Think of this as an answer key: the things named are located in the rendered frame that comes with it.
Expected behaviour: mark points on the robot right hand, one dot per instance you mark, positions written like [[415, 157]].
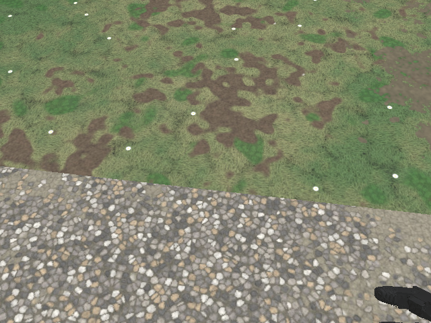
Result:
[[416, 300]]

